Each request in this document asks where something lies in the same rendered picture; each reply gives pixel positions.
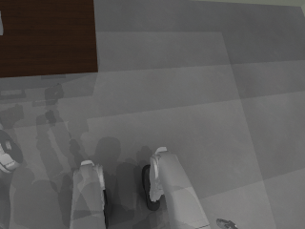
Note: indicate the robot right foot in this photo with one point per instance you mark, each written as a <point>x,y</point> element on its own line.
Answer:
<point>152,205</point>

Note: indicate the robot right hand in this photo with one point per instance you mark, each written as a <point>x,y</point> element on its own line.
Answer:
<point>226,224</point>

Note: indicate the left robot upper arm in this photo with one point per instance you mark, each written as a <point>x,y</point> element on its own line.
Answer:
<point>11,157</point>

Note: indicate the cabinet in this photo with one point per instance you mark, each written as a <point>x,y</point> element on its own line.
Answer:
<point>47,37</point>

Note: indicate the left robot thigh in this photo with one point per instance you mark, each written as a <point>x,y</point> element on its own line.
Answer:
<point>86,203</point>

